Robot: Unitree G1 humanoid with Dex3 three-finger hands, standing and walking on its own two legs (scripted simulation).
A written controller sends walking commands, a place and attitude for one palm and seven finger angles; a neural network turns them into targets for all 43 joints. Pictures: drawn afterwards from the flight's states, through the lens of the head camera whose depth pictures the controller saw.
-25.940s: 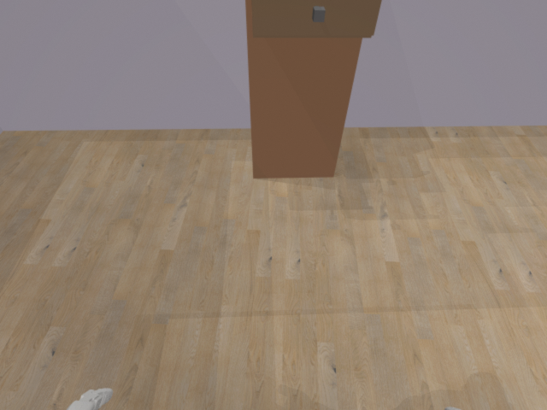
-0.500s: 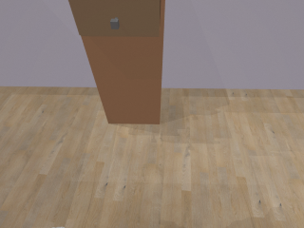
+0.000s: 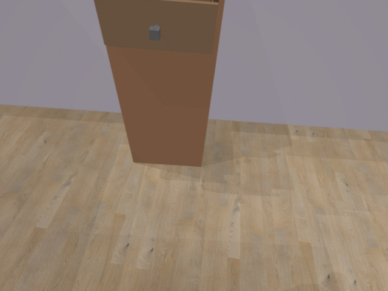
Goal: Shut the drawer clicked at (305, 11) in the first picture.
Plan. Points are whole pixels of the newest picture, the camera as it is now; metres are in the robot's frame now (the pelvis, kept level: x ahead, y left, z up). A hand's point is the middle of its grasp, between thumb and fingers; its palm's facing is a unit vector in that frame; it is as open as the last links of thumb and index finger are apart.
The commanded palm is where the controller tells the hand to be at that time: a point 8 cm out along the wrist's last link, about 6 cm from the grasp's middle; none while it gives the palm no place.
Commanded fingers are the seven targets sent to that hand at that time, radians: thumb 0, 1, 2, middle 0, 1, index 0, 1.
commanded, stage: take the last steps up to it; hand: left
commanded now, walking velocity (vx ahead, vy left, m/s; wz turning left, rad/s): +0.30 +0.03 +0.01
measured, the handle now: (155, 30) +0.83 +0.19 +0.13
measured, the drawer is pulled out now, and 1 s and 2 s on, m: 0.07 0.07 0.07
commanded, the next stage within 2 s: come to a stop and stand still in 0.80 s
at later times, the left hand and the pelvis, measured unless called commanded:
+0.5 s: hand (145, 248) +0.25 +0.14 -0.17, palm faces +0.03 -0.98 -0.18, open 7.3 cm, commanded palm none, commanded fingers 0.00 0.90 0.90 -0.20 -0.30 -0.20 -0.30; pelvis +0.15 -0.04 -0.01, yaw +2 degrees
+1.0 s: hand (131, 252) +0.24 +0.17 -0.18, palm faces +0.12 -0.98 -0.15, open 7.4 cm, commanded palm none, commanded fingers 0.00 0.90 0.90 -0.20 -0.30 -0.20 -0.30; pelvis +0.28 +0.01 +0.01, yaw +2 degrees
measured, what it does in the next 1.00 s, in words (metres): walks ahead: right foot, then left foot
